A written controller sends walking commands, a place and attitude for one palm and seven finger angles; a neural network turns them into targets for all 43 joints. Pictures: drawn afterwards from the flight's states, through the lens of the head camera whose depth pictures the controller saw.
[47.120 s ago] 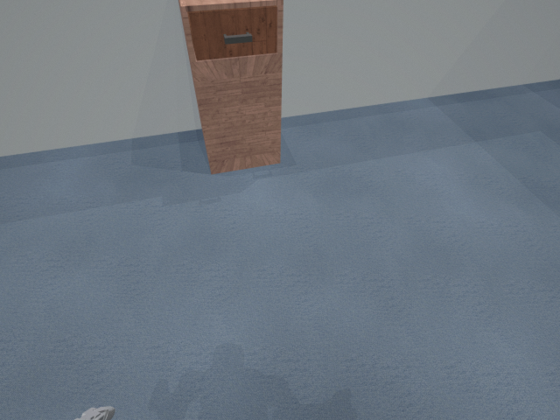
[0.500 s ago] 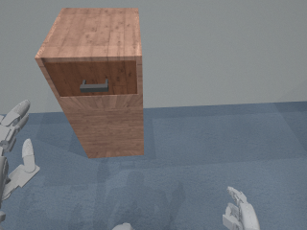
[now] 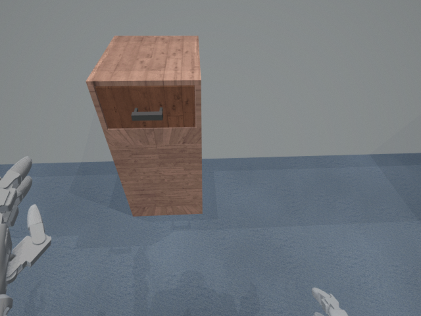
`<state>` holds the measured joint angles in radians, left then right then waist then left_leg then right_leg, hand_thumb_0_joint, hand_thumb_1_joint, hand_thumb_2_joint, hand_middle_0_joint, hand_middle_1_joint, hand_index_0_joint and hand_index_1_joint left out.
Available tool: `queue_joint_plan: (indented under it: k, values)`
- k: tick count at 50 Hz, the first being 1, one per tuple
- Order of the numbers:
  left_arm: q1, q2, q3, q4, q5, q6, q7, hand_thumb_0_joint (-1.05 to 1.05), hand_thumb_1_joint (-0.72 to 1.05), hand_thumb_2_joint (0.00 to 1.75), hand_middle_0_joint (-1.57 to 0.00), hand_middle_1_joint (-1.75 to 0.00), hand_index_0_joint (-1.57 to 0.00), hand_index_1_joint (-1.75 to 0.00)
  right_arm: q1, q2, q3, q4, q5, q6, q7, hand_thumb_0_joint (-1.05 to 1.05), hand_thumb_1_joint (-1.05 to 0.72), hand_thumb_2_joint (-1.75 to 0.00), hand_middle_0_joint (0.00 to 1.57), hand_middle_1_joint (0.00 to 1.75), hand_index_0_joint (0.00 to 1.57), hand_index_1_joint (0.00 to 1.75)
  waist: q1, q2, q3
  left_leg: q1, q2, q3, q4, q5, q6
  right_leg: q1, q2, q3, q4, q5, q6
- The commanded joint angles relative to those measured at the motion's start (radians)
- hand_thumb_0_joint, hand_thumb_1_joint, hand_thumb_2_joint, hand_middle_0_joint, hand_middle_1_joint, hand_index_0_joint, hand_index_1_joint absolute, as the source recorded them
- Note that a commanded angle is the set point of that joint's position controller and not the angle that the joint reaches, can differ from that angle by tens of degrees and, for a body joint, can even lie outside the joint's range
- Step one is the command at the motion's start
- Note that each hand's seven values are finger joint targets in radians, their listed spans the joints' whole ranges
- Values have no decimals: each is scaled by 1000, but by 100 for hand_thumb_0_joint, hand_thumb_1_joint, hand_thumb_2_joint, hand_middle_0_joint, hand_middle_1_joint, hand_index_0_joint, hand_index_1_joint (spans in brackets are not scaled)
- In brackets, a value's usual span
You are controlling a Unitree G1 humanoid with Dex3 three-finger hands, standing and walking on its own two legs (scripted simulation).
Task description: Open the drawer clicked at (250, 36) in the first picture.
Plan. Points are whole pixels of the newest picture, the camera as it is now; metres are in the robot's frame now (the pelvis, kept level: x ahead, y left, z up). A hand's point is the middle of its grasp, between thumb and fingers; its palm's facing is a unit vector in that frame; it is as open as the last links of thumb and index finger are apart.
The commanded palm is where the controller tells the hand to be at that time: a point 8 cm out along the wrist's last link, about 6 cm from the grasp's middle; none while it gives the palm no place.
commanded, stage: stop stepping back and stand still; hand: left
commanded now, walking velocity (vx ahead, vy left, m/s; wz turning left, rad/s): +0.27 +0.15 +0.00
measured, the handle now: (148, 112) +0.80 +0.28 -0.06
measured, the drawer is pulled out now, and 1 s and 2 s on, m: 0.00 0.00 0.00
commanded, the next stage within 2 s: let the arm hang, fingers relaxed in 0.44 s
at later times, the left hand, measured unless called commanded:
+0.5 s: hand (38, 258) +0.16 +0.24 +0.15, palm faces +0.41 -0.80 -0.43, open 7.4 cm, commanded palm +0.10 +0.29 +0.18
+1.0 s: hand out of the picture -0.02 +0.22 -0.17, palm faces +0.09 -0.97 -0.21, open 7.1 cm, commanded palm none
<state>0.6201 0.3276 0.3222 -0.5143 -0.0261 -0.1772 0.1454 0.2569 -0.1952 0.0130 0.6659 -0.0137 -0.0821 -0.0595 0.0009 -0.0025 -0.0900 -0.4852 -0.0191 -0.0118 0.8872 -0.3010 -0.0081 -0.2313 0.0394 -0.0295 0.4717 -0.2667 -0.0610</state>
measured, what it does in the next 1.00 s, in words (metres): steps on the spot: left foot, then left foot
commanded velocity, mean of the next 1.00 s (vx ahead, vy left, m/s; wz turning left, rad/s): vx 0.05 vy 0.00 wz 0.00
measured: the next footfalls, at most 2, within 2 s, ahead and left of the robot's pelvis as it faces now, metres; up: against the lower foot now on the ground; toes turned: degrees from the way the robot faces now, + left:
left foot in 0.16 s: +0.00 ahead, +0.14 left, +0.00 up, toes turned +5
left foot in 0.68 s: +0.03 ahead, +0.14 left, +0.00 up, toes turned +5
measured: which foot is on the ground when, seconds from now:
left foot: up 0.00-0.14, down 0.16-0.42, up 0.44-0.66, down 0.68-1.00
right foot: down 0.00-1.00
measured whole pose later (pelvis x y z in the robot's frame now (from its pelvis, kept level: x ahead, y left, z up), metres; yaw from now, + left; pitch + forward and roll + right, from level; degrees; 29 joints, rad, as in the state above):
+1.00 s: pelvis -0.02 +0.03 +0.00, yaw +3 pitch -2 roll -1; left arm 0.32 0.21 0.03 0.97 0.02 0.04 0.01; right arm 0.29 -0.17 0.01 0.98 -0.02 0.02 -0.02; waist 0.01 -0.02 0.07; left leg -0.22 0.01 0.03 0.49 -0.25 0.01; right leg -0.19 0.00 -0.12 0.45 -0.23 -0.03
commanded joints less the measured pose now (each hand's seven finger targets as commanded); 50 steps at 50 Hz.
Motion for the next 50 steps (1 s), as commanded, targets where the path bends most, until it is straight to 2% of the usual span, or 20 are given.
queue_joint_plan:
  k: [1, 4, 7, 9, 11, 17, 19, 20, 21, 22, 26, 27, 28, 30, 32, 35, 36, 39, 44, 50]
  values:
    - [-57, 187, 112, -157, 2, -81, 15, 0, 90, 90, -20, -30, -20, -30, -150, -119, -49, -188, 1, -60, -21, 0, -90, -90, 20, 30, 20, 30, -21, -100, 94, -14, 52, 22, -74, -36, 22, -83, -298, 258, -308, -269, -92]
    - [-56, 197, 112, -207, 13, -91, 27, 0, 90, 90, -20, -30, -20, -30, -151, -115, -50, -196, 2, -85, -29, 0, -90, -90, 20, 30, 20, 30, -6, -122, 85, 115, 57, 54, -315, -93, 48, -73, -304, 266, -289, -311, -97]
    - [-24, 196, 124, -259, 7, -96, 41, 0, 90, 90, -20, -30, -20, -30, -97, -126, -50, -201, -4, -103, -36, 0, -90, -90, 20, 30, 20, 30, -22, 12, 25, 291, 46, 53, -565, -58, 70, -47, -187, 176, -115, -211, -36]
    - [-3, 188, 125, -302, -1, -106, 44, 0, 90, 90, -20, -30, -20, -30, -92, -158, -65, -219, -2, -105, -34, 0, -90, -90, 20, 30, 20, 30, -16, 275, -7, 419, 266, -267, -591, 15, 144, -202, -41, 10, 201, -109, 41]
    - [-22, 222, 155, -312, 7, -96, 44, 0, 90, 90, -20, -30, -20, -30, -83, -131, -60, -187, -3, -114, -26, 0, -90, -90, 20, 30, 20, 30, -32, 236, 16, 343, 333, -306, -639, 61, 192, -256, -41, -23, 366, -240, 64]
    - [-10, 162, 113, -191, 6, -57, 35, 0, 90, 90, -20, -30, -20, -30, -121, -145, -52, -168, 10, -112, -12, 0, -90, -90, 20, 30, 20, 30, -12, 148, 108, 68, 230, -63, -530, -50, 113, 41, -26, -82, 84, -63, 70]
    - [-24, 172, 119, -157, 9, -57, 29, 0, 90, 90, -20, -30, -20, -30, -130, -137, -54, -173, 10, -96, -13, 0, -90, -90, 20, 30, 20, 30, -17, -6, 107, 12, 140, 9, -363, -118, 68, 97, -89, 68, -78, -69, 26]
    - [-48, 192, 125, -165, 10, -56, 27, 0, 90, 90, -20, -30, -20, -30, -139, -133, -57, -188, 11, -87, -10, 0, -90, -90, 20, 30, 20, 30, -21, -147, 107, -64, 64, 43, -183, -166, 41, 80, -236, 341, -186, -175, -47]
    - [-81, 217, 149, -175, 5, -64, 30, 0, 90, 90, -20, -30, -20, -30, -143, -126, -55, -189, 6, -80, -7, 0, -90, -90, 20, 30, 20, 30, -15, -229, 93, -92, 32, 48, -14, -180, 27, 77, -361, 497, -275, -183, -115]
    - [-96, 186, 126, -167, 5, -72, 23, 0, 90, 90, -20, -30, -20, -30, -128, -132, -70, -177, 15, -75, -1, 0, -90, -90, 20, 30, 20, 30, -19, -184, 79, -71, 35, 7, 126, -167, 15, 33, -372, 506, -312, -225, -105]
    - [-36, 203, 151, -214, 0, -95, 19, 0, 90, 90, -20, -30, -20, -30, -135, -105, -49, -192, 10, -57, 2, 0, -90, -90, 20, 30, 20, 30, -26, -108, 43, -3, 66, 11, 34, -49, 9, 31, -314, 254, -236, 107, -113]
    - [-174, 13, -158, 560, 109, 103, -87, 0, 90, 90, -20, -30, -20, -30, -118, -173, -87, 36, 0, -38, 98, 0, -90, -90, 20, 30, 20, 30, -36, -62, 96, -69, 120, 0, 79, -199, 9, -45, -373, 103, -75, 341, -124]
    - [-149, -6, -164, 586, 82, 159, -115, 0, 90, 90, -20, -30, -20, -30, -21, -95, -62, 3, 17, 31, 92, 0, -90, -90, 20, 30, 20, 30, -30, -74, 54, 73, 65, 10, -12, -179, 1, -98, -277, 110, -46, 330, -114]
    - [-176, -18, -192, 617, 70, 181, -122, 0, 90, 90, -20, -30, -20, -30, 19, -56, -41, -11, 9, 59, 90, 0, -90, -90, 20, 30, 20, 30, -38, -96, 69, 146, 17, 73, -177, -52, 0, -94, -221, 28, -52, 202, -70]
    - [-206, -5, -218, 730, 64, 176, -129, 0, 90, 90, -20, -30, -20, -30, 24, -91, -45, -13, -9, 63, 92, 0, -90, -90, 20, 30, 20, 30, -33, -155, 80, 220, 21, 37, -339, 88, 18, -95, -208, 45, 9, 193, -26]
    - [-223, -39, -250, 892, 61, 170, -131, 0, 90, 90, -20, -30, -20, -30, -18, -200, -54, -4, -27, 52, 72, 0, -90, -90, 20, 30, 20, 30, 11, -37, 6, 257, 223, -180, -361, 525, 120, -68, -110, 6, 99, 109, 49]
    - [-240, -25, -249, 937, 64, 172, -128, 0, 90, 90, -20, -30, -20, -30, -36, -185, -45, 7, -27, 58, 61, 0, -90, -90, 20, 30, 20, 30, 20, -77, 12, 210, 192, -121, -347, 491, 105, 19, -108, 34, 40, 139, 42]
    - [-274, 44, -245, 1121, 47, 167, -131, 0, 90, 90, -20, -30, -20, -30, -21, -129, -30, 79, -11, 62, 49, 0, -90, -90, 20, 30, 20, 30, 3, 49, 14, 219, 94, -15, -355, 353, 28, 105, -185, 89, 11, 397, 1]
    - [-285, -13, -255, 1320, 42, 172, -123, 0, 90, 90, -20, -30, -20, -30, 15, -98, -27, 185, -9, 69, 34, 0, -90, -90, 20, 30, 20, 30, 5, 176, 32, 264, 125, -38, -455, 308, 39, 127, -143, 41, -56, 225, 9]
    - [-297, -31, -281, 1474, 39, 178, -124, 0, 90, 90, -20, -30, -20, -30, 52, -94, -27, 277, -4, 80, 29, 0, -90, -90, 20, 30, 20, 30, -1, 66, 125, 253, 138, -63, -550, 144, 47, 88, -138, 32, -133, 92, 15]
